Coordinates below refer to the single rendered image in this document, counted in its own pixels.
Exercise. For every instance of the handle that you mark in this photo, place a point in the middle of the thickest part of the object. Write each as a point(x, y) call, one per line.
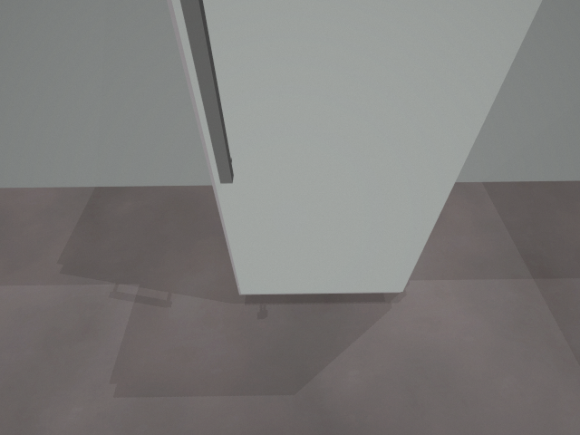
point(197, 28)

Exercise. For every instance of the fridge door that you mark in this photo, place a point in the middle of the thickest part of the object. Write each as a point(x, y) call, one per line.
point(348, 123)

